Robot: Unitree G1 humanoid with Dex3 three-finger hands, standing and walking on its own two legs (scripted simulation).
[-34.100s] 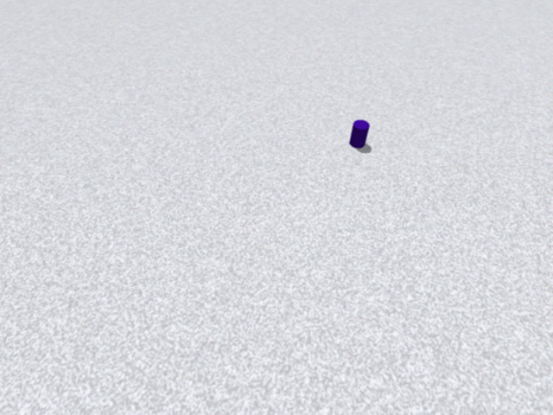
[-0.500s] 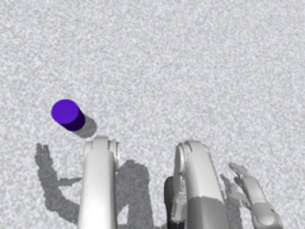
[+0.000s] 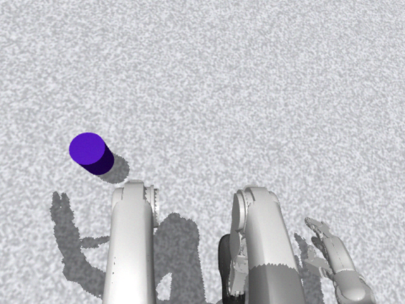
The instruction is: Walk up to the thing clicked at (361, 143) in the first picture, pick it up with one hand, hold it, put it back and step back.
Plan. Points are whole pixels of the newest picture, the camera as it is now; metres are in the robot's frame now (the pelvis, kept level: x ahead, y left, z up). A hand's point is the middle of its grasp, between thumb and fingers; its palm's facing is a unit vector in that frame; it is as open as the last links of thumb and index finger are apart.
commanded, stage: go down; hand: left
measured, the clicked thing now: (93, 155) +0.43 +0.30 -0.32
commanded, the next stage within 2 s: none
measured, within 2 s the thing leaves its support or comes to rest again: neither
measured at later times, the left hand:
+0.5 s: hand out of the picture +0.31 +0.45 +0.03, palm faces +0.37 -0.92 -0.12, open 16.0 cm
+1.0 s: hand out of the picture +0.31 +0.45 +0.03, palm faces +0.37 -0.92 -0.13, open 15.8 cm
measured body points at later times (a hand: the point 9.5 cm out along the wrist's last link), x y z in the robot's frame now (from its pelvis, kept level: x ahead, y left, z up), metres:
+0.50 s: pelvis +0.00 +0.00 +0.01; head +0.20 +0.07 +0.41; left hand +0.28 +0.50 +0.04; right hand +0.21 -0.26 -0.10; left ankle +0.09 +0.14 -0.35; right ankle +0.10 -0.13 -0.35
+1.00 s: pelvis +0.00 +0.00 +0.01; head +0.19 +0.07 +0.41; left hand +0.28 +0.50 +0.04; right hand +0.21 -0.26 -0.09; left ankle +0.09 +0.14 -0.35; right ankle +0.10 -0.13 -0.35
